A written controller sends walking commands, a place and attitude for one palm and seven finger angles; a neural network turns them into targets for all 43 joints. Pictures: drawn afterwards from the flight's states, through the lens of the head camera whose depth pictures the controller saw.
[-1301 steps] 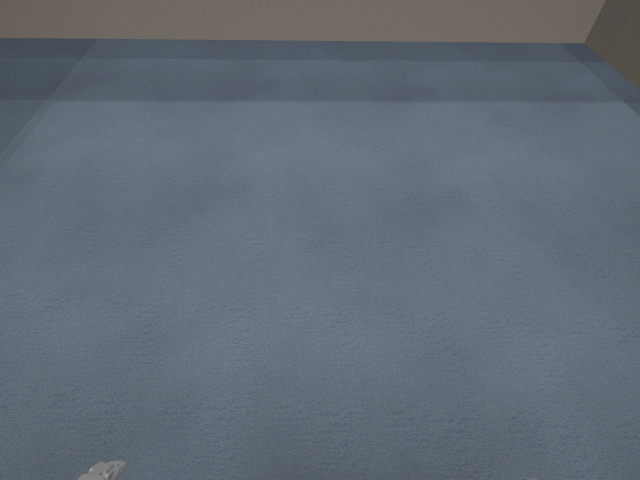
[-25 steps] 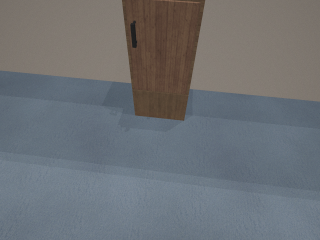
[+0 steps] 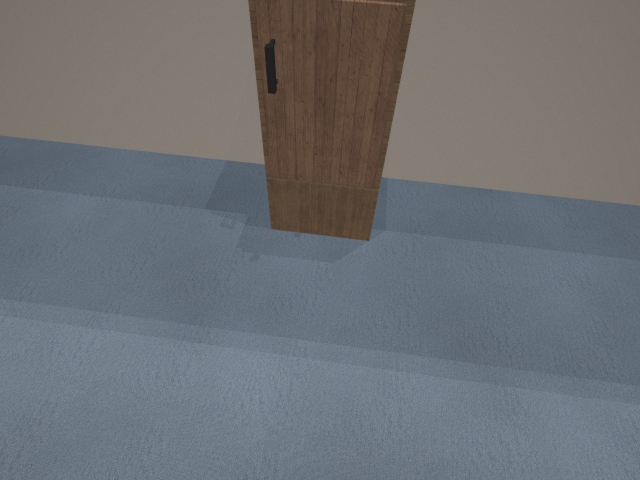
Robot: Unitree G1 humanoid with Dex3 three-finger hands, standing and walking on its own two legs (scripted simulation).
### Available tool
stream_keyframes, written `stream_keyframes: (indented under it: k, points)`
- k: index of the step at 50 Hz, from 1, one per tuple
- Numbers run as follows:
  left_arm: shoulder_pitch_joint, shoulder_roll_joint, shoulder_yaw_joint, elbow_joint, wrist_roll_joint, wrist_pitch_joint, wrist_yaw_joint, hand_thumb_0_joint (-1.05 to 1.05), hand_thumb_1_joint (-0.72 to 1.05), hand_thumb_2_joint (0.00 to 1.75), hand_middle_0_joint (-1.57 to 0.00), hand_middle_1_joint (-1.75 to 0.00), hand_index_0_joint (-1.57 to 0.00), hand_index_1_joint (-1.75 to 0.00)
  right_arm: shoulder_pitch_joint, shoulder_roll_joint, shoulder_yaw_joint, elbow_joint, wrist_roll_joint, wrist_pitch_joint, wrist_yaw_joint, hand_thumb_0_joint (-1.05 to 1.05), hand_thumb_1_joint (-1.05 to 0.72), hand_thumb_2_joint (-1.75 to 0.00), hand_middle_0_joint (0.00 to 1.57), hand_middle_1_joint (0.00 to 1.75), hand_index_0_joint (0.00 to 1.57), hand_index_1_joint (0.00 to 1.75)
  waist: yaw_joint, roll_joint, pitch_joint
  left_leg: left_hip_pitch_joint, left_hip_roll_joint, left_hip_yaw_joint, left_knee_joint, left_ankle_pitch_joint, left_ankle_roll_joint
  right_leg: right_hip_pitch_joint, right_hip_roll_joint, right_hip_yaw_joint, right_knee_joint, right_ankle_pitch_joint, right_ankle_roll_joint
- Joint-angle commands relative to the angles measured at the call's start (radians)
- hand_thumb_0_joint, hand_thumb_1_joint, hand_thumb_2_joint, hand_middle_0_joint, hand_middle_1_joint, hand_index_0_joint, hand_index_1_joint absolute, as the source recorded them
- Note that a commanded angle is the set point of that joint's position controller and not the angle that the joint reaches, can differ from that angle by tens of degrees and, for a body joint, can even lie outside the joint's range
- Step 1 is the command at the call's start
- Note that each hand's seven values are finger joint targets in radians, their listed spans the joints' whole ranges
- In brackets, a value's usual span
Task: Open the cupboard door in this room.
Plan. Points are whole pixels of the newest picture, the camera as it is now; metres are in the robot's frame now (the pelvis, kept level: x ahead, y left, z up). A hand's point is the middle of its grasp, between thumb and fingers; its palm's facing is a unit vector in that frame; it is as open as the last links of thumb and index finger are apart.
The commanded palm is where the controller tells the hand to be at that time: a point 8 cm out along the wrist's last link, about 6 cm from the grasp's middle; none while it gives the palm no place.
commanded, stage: look at it before walking up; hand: left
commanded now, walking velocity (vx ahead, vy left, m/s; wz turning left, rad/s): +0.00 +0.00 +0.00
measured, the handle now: (272, 66) +1.12 +0.21 -0.03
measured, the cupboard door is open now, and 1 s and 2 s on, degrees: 0 0 0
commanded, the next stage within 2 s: walk to a spot facing it in 0.02 s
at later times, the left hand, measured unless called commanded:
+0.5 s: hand out of the picture -0.01 +0.21 -0.20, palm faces +0.21 -0.97 -0.16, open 7.4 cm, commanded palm none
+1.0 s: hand (203, 364) +0.32 +0.23 -0.19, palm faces +0.18 -0.96 -0.19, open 7.4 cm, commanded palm none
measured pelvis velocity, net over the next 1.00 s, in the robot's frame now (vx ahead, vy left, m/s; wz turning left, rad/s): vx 0.25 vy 0.04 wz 0.18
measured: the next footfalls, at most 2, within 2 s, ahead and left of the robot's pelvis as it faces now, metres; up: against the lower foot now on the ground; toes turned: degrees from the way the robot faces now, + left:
left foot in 0.48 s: +0.05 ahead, +0.14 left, +0.00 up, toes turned +16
right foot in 0.92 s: +0.41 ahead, -0.02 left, +0.00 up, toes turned +3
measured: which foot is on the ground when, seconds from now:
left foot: down 0.00-0.32, up 0.34-0.46, down 0.48-0.92, up 0.94-1.00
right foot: down 0.00-0.50, up 0.52-0.90, down 0.92-1.00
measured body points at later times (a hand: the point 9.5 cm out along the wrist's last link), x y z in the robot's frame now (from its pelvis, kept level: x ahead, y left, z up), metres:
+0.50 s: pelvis +0.04 +0.03 -0.02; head +0.06 +0.06 +0.43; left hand -0.02 +0.26 -0.19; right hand +0.07 -0.20 -0.16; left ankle +0.01 +0.13 -0.75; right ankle +0.00 -0.12 -0.74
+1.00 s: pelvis +0.25 +0.04 -0.03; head +0.30 +0.03 +0.42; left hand +0.31 +0.28 -0.17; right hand +0.25 -0.19 -0.19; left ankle +0.07 +0.13 -0.66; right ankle +0.37 -0.02 -0.74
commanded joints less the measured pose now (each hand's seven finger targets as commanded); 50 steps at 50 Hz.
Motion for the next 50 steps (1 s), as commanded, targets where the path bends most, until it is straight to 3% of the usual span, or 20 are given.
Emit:
stream_keyframes:
  k: [1, 7, 13, 16, 18, 20, 23, 24, 25, 26, 29, 32, 39, 43, 44, 45, 46, 47, 49, 50]
  points:
    - [0.041, 0.127, 0.022, -0.03, -0.003, -0.013, 0.009, 0.0, 0.9, 0.9, -0.2, -0.3, -0.2, -0.3, 0.066, -0.121, -0.026, -0.021, -0.003, -0.009, -0.002, 0.0, -0.9, -0.9, 0.2, 0.3, 0.2, 0.3, -0.009, 0.02, 0.02, -0.082, 0.091, -0.074, -0.067, 0.253, 0.024, 0.045, -0.1, 0.094, -0.053, 0.244, -0.024]
    - [0.031, 0.138, 0.025, -0.034, -0.004, -0.017, 0.006, 0.0, 0.9, 0.9, -0.2, -0.3, -0.2, -0.3, 0.05, -0.137, -0.028, -0.026, -0.007, -0.012, 0.0, 0.0, -0.9, -0.9, 0.2, 0.3, 0.2, 0.3, -0.006, 0.021, -0.01, -0.07, 0.088, -0.081, -0.063, 0.248, 0.026, 0.068, -0.105, 0.084, -0.055, 0.232, -0.023]
    - [0.045, 0.148, 0.048, -0.061, 0.01, 0.008, -0.016, 0.0, 0.9, 0.9, -0.2, -0.3, -0.2, -0.3, 0.066, -0.112, -0.034, -0.067, -0.021, 0.018, 0.018, 0.0, -0.9, -0.9, 0.2, 0.3, 0.2, 0.3, 0.006, 0.003, 0.134, -0.296, 0.058, -0.12, -0.012, -0.251, 0.054, -0.044, -0.119, 0.082, -0.044, -0.359, -0.022]
    - [0.131, 0.201, 0.077, -0.064, 0.015, 0.001, -0.016, 0.0, 0.9, 0.9, -0.2, -0.3, -0.2, -0.3, 0.035, -0.088, -0.038, -0.122, -0.02, 0.016, 0.026, 0.0, -0.9, -0.9, 0.2, 0.3, 0.2, 0.3, 0.051, -0.176, 0.127, -0.478, -0.003, -0.016, 0.275, -0.221, 0.039, 0.064, -0.282, 0.267, -0.185, -0.535, -0.098]
    - [0.188, 0.211, 0.087, -0.053, 0.016, -0.022, -0.01, 0.0, 0.9, 0.9, -0.2, -0.3, -0.2, -0.3, -0.056, -0.1, -0.041, -0.17, -0.017, 0.005, 0.038, 0.0, -0.9, -0.9, 0.2, 0.3, 0.2, 0.3, 0.074, -0.154, 0.106, -0.558, 0.051, -0.034, 0.49, -0.242, 0.031, 0.107, -0.415, 0.389, -0.258, -0.434, -0.18]
    - [0.136, 0.207, 0.088, -0.063, 0.025, -0.035, -0.006, 0.0, 0.9, 0.9, -0.2, -0.3, -0.2, -0.3, -0.061, -0.083, -0.045, -0.184, -0.009, -0.004, 0.051, 0.0, -0.9, -0.9, 0.2, 0.3, 0.2, 0.3, 0.038, -0.091, 0.082, -0.517, 0.093, -0.063, 0.442, -0.273, 0.033, 0.084, -0.432, 0.281, -0.19, -0.28, -0.176]
    - [0.013, 0.195, 0.086, -0.096, 0.009, -0.024, -0.02, 0.0, 0.9, 0.9, -0.2, -0.3, -0.2, -0.3, 0.16, -0.076, -0.049, -0.118, -0.011, -0.009, 0.053, 0.0, -0.9, -0.9, 0.2, 0.3, 0.2, 0.3, -0.08, -0.002, -0.009, -0.045, 0.011, 0.046, 0.127, -0.032, 0.025, -0.18, -0.261, -0.026, 0.012, -0.279, -0.054]
    - [-0.023, 0.143, 0.077, -0.123, 0.002, -0.021, -0.033, 0.0, 0.9, 0.9, -0.2, -0.3, -0.2, -0.3, 0.278, -0.158, -0.076, -0.083, -0.021, -0.013, 0.045, 0.0, -0.9, -0.9, 0.2, 0.3, 0.2, 0.3, -0.137, 0.256, -0.012, 0.073, 0.127, -0.226, -0.027, -0.247, 0.076, -0.358, -0.135, -0.119, 0.303, -0.285, 0.009]
    - [-0.085, 0.087, 0.061, -0.185, 0.002, -0.021, -0.039, 0.0, 0.9, 0.9, -0.2, -0.3, -0.2, -0.3, 0.383, -0.244, -0.096, -0.061, -0.03, -0.019, 0.035, 0.0, -0.9, -0.9, 0.2, 0.3, 0.2, 0.3, -0.173, 0.437, 0.057, 0.094, 0.334, -0.589, -0.224, -0.304, 0.157, -0.566, -0.018, -0.109, 0.59, -0.385, 0.044]
    - [-0.149, 0.1, 0.061, -0.203, 0.014, -0.024, -0.031, 0.0, 0.9, 0.9, -0.2, -0.3, -0.2, -0.3, 0.379, -0.23, -0.088, -0.048, -0.027, -0.017, 0.025, 0.0, -0.9, -0.9, 0.2, 0.3, 0.2, 0.3, -0.161, 0.307, 0.106, 0.065, 0.374, -0.627, -0.231, -0.206, 0.21, -0.629, -0.056, 0.02, 0.712, -0.348, 0.012]
    - [-0.111, 0.093, 0.057, -0.156, 0.015, -0.04, -0.044, 0.0, 0.9, 0.9, -0.2, -0.3, -0.2, -0.3, 0.243, -0.143, -0.06, -0.076, -0.02, -0.047, 0.016, 0.0, -0.9, -0.9, 0.2, 0.3, 0.2, 0.3, -0.073, 0.066, 0.098, 0.039, 0.311, -0.415, -0.176, 0.169, 0.208, -0.6, -0.118, 0.072, 0.76, -0.153, 0.017]
    - [-0.079, 0.074, 0.05, -0.14, 0.011, -0.033, -0.045, 0.0, 0.9, 0.9, -0.2, -0.3, -0.2, -0.3, 0.23, -0.142, -0.058, -0.062, -0.014, -0.064, 0.008, 0.0, -0.9, -0.9, 0.2, 0.3, 0.2, 0.3, -0.047, 0.081, 0.015, 0.146, 0.241, -0.233, -0.13, 0.501, 0.188, -0.575, -0.099, 0.05, 0.713, -0.106, 0.039]
    - [-0.201, 0.049, 0.041, -0.203, 0.0, -0.028, -0.05, 0.0, 0.9, 0.9, -0.2, -0.3, -0.2, -0.3, 0.21, -0.121, -0.058, -0.037, -0.014, -0.055, 0.007, 0.0, -0.9, -0.9, 0.2, 0.3, 0.2, 0.3, -0.043, 0.15, 0.092, 0.058, 0.161, -0.065, -0.133, 0.694, 0.133, -0.407, -0.038, -0.034, 0.31, 0.048, 0.021]
    - [0.045, 0.09, 0.056, -0.129, 0.008, -0.032, -0.038, 0.0, 0.9, 0.9, -0.2, -0.3, -0.2, -0.3, 0.149, -0.174, -0.074, -0.037, -0.008, -0.044, 0.0, 0.0, -0.9, -0.9, 0.2, 0.3, 0.2, 0.3, 0.066, 0.119, -0.009, 0.052, 0.178, -0.025, 0.128, 0.86, 0.09, -0.075, 0.029, -0.044, 0.168, 0.16, -0.031]
    - [0.155, 0.124, 0.066, -0.096, 0.012, -0.039, -0.032, 0.0, 0.9, 0.9, -0.2, -0.3, -0.2, -0.3, 0.14, -0.177, -0.075, -0.041, -0.005, -0.042, 0.004, 0.0, -0.9, -0.9, 0.2, 0.3, 0.2, 0.3, 0.115, 0.081, -0.056, -0.011, 0.147, -0.006, 0.281, 0.792, 0.062, 0.081, 0.024, -0.036, 0.106, 0.268, -0.04]
    - [0.258, 0.197, 0.084, -0.061, 0.02, -0.048, -0.019, 0.0, 0.9, 0.9, -0.2, -0.3, -0.2, -0.3, 0.164, -0.136, -0.073, -0.041, 0.006, -0.041, 0.011, 0.0, -0.9, -0.9, 0.2, 0.3, 0.2, 0.3, 0.146, -0.053, -0.132, -0.166, 0.066, 0.031, 0.551, 0.478, 0.032, 0.278, -0.127, 0.12, 0.133, 0.599, -0.092]
    - [0.295, 0.27, 0.095, -0.049, 0.009, -0.05, -0.013, 0.0, 0.9, 0.9, -0.2, -0.3, -0.2, -0.3, 0.22, -0.086, -0.067, -0.057, 0.017, -0.038, 0.008, 0.0, -0.9, -0.9, 0.2, 0.3, 0.2, 0.3, 0.105, -0.223, -0.191, -0.345, -0.077, 0.001, 0.881, -0.254, 0.006, 0.355, -0.371, 0.467, 0.09, 1.014, -0.228]
    - [0.22, 0.271, 0.097, -0.07, -0.01, -0.055, -0.012, 0.0, 0.9, 0.9, -0.2, -0.3, -0.2, -0.3, 0.216, -0.084, -0.059, -0.057, 0.021, -0.021, 0.004, 0.0, -0.9, -0.9, 0.2, 0.3, 0.2, 0.3, 0.074, -0.238, -0.232, -0.32, -0.032, -0.127, 0.967, -0.297, 0.005, 0.241, -0.42, 0.538, -0.016, 0.836, -0.291]
    - [-0.002, 0.195, 0.085, -0.142, -0.007, -0.031, 0.0, 0.0, 0.9, 0.9, -0.2, -0.3, -0.2, -0.3, 0.116, -0.092, -0.058, -0.078, 0.002, 0.001, 0.013, 0.0, -0.9, -0.9, 0.2, 0.3, 0.2, 0.3, 0.024, -0.087, -0.046, -0.363, 0.042, -0.132, 0.96, -0.195, 0.002, -0.036, -0.333, 0.458, -0.124, 0.283, -0.257]
    - [-0.053, 0.171, 0.078, -0.163, -0.001, -0.027, 0.002, 0.0, 0.9, 0.9, -0.2, -0.3, -0.2, -0.3, 0.093, -0.082, -0.052, -0.088, -0.008, 0.009, 0.016, 0.0, -0.9, -0.9, 0.2, 0.3, 0.2, 0.3, -0.002, -0.027, -0.028, -0.331, 0.059, -0.119, 0.894, -0.151, -0.002, -0.149, -0.292, 0.39, -0.143, 0.21, -0.227]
